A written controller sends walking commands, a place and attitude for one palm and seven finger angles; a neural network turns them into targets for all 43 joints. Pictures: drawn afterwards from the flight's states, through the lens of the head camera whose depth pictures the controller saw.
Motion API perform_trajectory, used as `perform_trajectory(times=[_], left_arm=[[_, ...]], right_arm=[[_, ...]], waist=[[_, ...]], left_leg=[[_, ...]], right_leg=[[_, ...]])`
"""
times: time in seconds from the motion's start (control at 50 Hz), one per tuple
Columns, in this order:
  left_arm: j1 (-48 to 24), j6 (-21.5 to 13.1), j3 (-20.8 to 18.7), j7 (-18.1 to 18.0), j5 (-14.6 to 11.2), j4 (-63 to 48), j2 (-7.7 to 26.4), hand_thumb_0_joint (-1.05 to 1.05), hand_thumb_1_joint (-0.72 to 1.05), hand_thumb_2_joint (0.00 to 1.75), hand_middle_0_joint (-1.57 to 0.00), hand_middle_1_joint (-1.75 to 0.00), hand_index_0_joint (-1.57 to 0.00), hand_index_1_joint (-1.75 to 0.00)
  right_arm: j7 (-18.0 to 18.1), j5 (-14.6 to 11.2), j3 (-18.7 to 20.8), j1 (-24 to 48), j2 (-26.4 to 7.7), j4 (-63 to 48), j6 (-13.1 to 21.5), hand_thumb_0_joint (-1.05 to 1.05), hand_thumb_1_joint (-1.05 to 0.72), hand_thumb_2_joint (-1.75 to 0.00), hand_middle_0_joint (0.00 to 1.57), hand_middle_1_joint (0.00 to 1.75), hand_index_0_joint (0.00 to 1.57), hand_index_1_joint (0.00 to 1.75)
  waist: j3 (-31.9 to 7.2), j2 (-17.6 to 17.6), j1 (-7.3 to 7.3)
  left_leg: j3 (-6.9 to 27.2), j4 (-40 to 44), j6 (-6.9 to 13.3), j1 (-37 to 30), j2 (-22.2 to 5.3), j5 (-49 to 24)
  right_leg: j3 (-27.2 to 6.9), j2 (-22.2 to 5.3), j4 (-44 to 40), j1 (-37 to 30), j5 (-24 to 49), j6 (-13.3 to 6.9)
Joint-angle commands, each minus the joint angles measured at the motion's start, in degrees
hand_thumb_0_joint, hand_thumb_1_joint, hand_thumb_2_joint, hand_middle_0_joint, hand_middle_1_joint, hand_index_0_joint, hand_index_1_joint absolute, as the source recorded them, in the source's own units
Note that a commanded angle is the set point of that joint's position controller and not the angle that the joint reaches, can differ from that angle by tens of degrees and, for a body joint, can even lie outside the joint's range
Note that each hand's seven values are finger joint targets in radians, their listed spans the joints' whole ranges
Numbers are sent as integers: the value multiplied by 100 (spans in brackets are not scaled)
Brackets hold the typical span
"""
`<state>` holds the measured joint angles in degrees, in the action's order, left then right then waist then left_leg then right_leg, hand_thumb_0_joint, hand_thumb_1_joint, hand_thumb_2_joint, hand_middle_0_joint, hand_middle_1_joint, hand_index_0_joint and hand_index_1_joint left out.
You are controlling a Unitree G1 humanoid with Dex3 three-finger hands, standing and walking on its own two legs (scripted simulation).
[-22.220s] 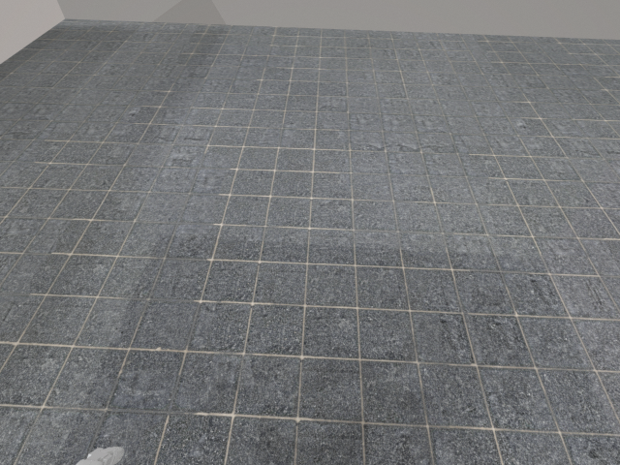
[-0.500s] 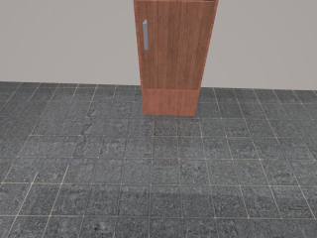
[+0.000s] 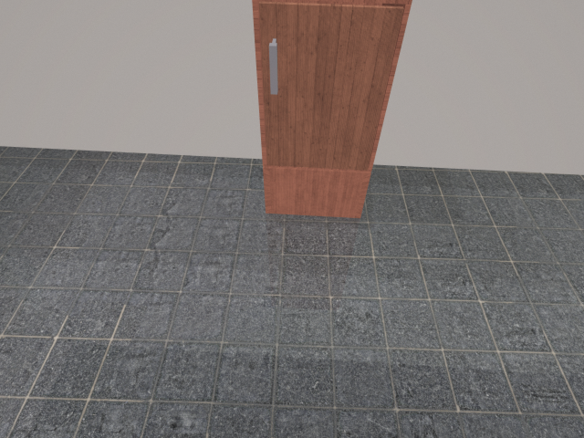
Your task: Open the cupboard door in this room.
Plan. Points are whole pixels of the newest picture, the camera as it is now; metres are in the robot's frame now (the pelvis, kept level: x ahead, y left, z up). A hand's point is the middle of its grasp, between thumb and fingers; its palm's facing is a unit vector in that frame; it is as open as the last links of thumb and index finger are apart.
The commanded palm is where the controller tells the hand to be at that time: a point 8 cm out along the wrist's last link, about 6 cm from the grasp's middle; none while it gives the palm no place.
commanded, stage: look at it before walking up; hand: left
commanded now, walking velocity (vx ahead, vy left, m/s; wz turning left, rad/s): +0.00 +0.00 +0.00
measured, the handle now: (274, 66) +1.14 +0.12 -0.03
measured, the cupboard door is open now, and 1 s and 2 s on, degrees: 0 0 0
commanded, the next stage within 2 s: walk to a spot facing it in 0.32 s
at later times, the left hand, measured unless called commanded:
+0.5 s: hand out of the picture +0.00 +0.18 -0.18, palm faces +0.02 -0.98 -0.19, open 7.4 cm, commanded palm none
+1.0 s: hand out of the picture +0.08 +0.14 -0.16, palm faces -0.10 -0.97 -0.20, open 7.4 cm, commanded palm none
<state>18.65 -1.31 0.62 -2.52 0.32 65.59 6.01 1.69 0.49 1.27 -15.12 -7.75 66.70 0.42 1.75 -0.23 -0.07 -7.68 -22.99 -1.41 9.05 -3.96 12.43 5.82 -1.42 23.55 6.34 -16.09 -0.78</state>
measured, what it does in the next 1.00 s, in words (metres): walks ahead: right foot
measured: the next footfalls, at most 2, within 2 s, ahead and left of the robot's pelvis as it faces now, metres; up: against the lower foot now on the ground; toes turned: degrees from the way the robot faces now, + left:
right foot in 0.78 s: +0.07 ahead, -0.11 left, +0.00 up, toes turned -16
left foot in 1.24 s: +0.38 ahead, +0.06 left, +0.00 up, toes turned -5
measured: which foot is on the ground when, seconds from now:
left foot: down 0.00-0.76, up 0.78-1.00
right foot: down 0.00-0.58, up 0.60-0.76, down 0.78-1.00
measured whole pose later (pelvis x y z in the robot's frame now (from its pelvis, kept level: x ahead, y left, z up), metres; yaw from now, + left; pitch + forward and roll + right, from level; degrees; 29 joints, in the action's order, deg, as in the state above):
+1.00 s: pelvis +0.10 -0.03 +0.00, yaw -11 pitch +0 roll +2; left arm 22.8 -3.9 -1.5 -0.5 1.1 63.9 6.3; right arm -1.2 1.7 4.0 -8.5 -11.5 60.0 0.5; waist 3.3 1.5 -1.8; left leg -4.6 -60.0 -2.5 31.7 -6.5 14.8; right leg 4.6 0.3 23.2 6.1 -17.3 -3.5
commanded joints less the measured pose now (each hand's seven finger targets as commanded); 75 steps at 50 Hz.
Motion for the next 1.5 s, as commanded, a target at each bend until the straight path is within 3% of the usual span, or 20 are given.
perform_trajectory(times=[0.0, 0.4, 0.46, 0.56, 0.6, 0.68, 0.72, 0.74, 0.76, 0.78, 0.86, 0.98, 1.12, 1.18, 1.2, 1.22, 1.24, 1.26, 1.36, 1.48], left_arm=[[430, -34, -115, -15, 22, -107, 593, 0, 90, 90, -20, -30, -20, -30], [289, -27, -149, -7, 23, -205, 775, 0, 90, 90, -20, -30, -20, -30], [273, 31, -192, 40, 28, -170, 739, 0, 90, 90, -20, -30, -20, -30], [-122, 129, -337, 256, 116, -601, 607, 0, 90, 90, -20, -30, -20, -30], [-530, 122, -378, 310, 126, -857, 539, 0, 90, 90, -20, -30, -20, -30], [-135, 67, -424, 383, 119, -828, 414, 0, 90, 90, -20, -30, -20, -30], [915, 16, -475, 354, 130, -438, 566, 0, 90, 90, -20, -30, -20, -30], [1524, -57, -558, 285, 164, -266, 1104, 0, 90, 90, -20, -30, -20, -30], [1852, -87, -596, 204, 70, -171, 1473, 0, 90, 90, -20, -30, -20, -30], [1744, -131, -591, 141, 44, -212, 1453, 0, 90, 90, -20, -30, -20, -30], [693, -248, -458, 139, 91, -448, 976, 0, 90, 90, -20, -30, -20, -30], [980, -394, -376, 155, 77, -198, 932, 0, 90, 90, -20, -30, -20, -30], [1022, -315, -363, 82, 89, -46, 960, 0, 90, 90, -20, -30, -20, -30], [724, -299, -409, 80, 52, -101, 1114, 0, 90, 90, -20, -30, -20, -30], [757, -295, -407, 103, 18, -165, 1032, 0, 90, 90, -20, -30, -20, -30], [1076, -291, -370, 148, -49, -238, 690, 0, 90, 90, -20, -30, -20, -30], [860, -345, -328, 130, -15, -386, 615, 0, 90, 90, -20, -30, -20, -30], [633, -272, -279, 96, -24, -430, 521, 0, 90, 90, -20, -30, -20, -30], [411, -3, -296, 177, 77, -377, 341, 0, 90, 90, -20, -30, -20, -30], [-246, 138, -276, 137, 80, -705, 513, 0, 90, 90, -20, -30, -20, -30]], right_arm=[[37, -9, 22, -404, -389, -121, 79, 0, -90, -90, 20, 30, 20, 30], [34, -14, 40, -387, -578, -156, 140, 0, -90, -90, 20, 30, 20, 30], [20, 20, 83, -534, -561, -132, 106, 0, -90, -90, 20, 30, 20, 30], [-5, 62, 379, -739, -1113, -345, 52, 0, -90, -90, 20, 30, 20, 30], [-21, 108, 410, -855, -1132, -386, 125, 0, -90, -90, 20, 30, 20, 30], [-45, 146, 392, -196, -1122, -595, 184, 0, -90, -90, 20, 30, 20, 30], [-76, 129, 345, 127, -999, -666, 161, 0, -90, -90, 20, 30, 20, 30], [-112, 42, 278, 296, -672, -870, 173, 0, -90, -90, 20, 30, 20, 30], [-186, 42, 207, 785, -584, -1215, 173, 0, -90, -90, 20, 30, 20, 30], [-199, 56, 234, 1047, -679, -1294, 186, 0, -90, -90, 20, 30, 20, 30], [-255, 118, 290, 674, -590, -973, 179, 0, -90, -90, 20, 30, 20, 30], [-309, 79, 228, 953, -456, -1071, 127, 0, -90, -90, 20, 30, 20, 30], [-332, 30, 141, 1685, -412, -1352, 209, 0, -90, -90, 20, 30, 20, 30], [-203, 94, 233, 248, -695, -927, 281, 0, -90, -90, 20, 30, 20, 30], [-138, 126, 316, -551, -1057, -696, 314, 0, -90, -90, 20, 30, 20, 30], [-85, 182, 452, -1201, -1632, -573, 347, 0, -90, -90, 20, 30, 20, 30], [-103, 63, 424, -1352, -1713, -514, 267, 0, -90, -90, 20, 30, 20, 30], [-47, 26, 388, -886, -1584, -606, 271, 0, -90, -90, 20, 30, 20, 30], [-39, 41, 149, 146, -639, -743, 358, 0, -90, -90, 20, 30, 20, 30], [-46, 63, 227, 13, -836, -745, 259, 0, -90, -90, 20, 30, 20, 30]], waist=[[306, 31, 31], [209, -24, -5], [235, 14, 38], [693, 1163, 212], [725, 1043, 313], [492, 579, -96], [249, -321, -608], [263, -1822, -879], [389, -2313, -992], [479, -1588, -886], [508, -130, -238], [409, -517, -190], [603, -815, -288], [-153, -541, 394], [-730, -110, 655], [-1529, 1238, 720], [-1387, 1262, 645], [-1045, 1237, 483], [-163, 541, -182], [-286, 671, -108]], left_leg=[[466, 259, 175, -259, -393, -912], [508, 338, 247, -300, -412, -1134], [375, 203, 223, -382, -436, -108], [1488, 1124, 827, -269, -1563, 2875], [1778, 1390, 1171, -311, -2005, 2591], [731, 942, 843, 420, -1804, 1877], [-49, -592, 442, 1332, -1179, 1956], [-672, -2419, 141, 2373, -458, 2018], [-367, -3763, 39, 3295, -28, 2381], [273, -4356, 99, 3507, -154, 1868], [546, -4234, -14, 3043, -485, 519], [324, -3358, -157, 3089, -319, -113], [35, -1709, 88, 2036, -30, -189], [-94, -781, 215, 65, 261, -632], [397, -742, 386, -1403, -278, -1271], [2300, -641, 1065, -2667, -1911, -2555], [2731, -77, 1460, -2114, -2387, -3305], [2894, 223, 1591, -1447, -2478, -2957], [1161, 719, 1109, 864, -1224, -2189], [1226, 600, 1138, 638, -1034, -2344]], right_leg=[[-565, -625, -558, 527, 1373, -32], [-487, -643, -527, 295, 1383, -4], [-561, -510, -367, 554, 364, -76], [101, 57, 1727, 2119, -1100, -60], [-95, -282, 2662, 2656, -1411, -77], [32, -407, 1780, 1415, -898, -49], [186, -118, 622, -216, -240, -72], [-1530, -1060, -479, -781, -1298, -405], [-3550, -2048, -1498, -814, -1505, -944], [-3995, -2187, -1608, -648, -1261, -1143], [-2355, -1673, -1292, -43, -453, -983], [-1167, -1222, -1109, -603, 2304, -784], [-859, -1204, -852, -578, 3560, -666], [-576, -923, 777, -274, 4231, -428], [-527, -668, 1875, 601, 3176, -264], [-82, 81, 3677, 1896, 16, -25], [-376, 251, 4794, 2090, -1915, -99], [-624, -80, 5295, 2478, -1725, -9], [-413, -543, 3937, 1565, -722, 252], [-236, -372, 2282, 1223, -285, 399]])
